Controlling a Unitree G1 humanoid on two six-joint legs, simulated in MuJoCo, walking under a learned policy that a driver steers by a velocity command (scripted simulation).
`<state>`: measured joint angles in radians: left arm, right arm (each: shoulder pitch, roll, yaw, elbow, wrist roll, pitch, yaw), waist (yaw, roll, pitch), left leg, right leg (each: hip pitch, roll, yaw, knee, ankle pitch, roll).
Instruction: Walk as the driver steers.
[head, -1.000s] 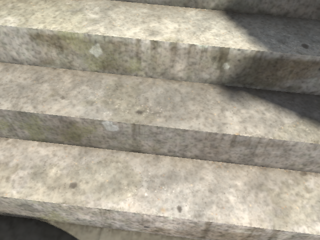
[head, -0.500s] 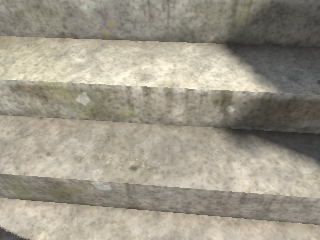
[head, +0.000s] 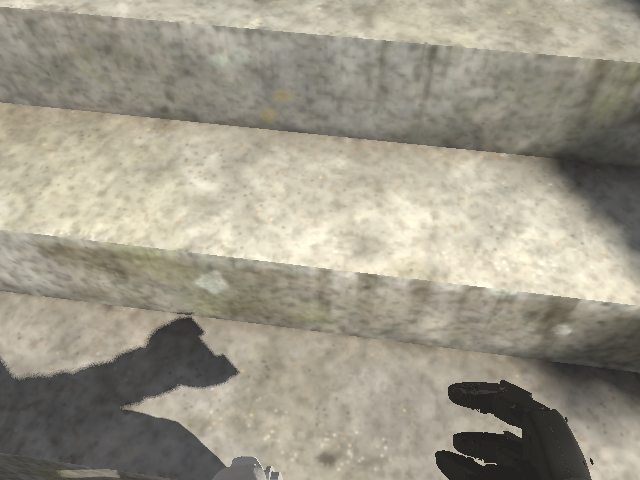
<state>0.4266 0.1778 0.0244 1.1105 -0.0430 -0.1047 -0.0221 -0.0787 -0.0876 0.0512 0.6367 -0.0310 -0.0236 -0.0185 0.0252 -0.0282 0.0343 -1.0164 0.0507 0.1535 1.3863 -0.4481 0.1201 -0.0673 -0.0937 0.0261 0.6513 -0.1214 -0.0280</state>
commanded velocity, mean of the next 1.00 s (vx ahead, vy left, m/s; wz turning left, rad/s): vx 0.50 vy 0.00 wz -0.14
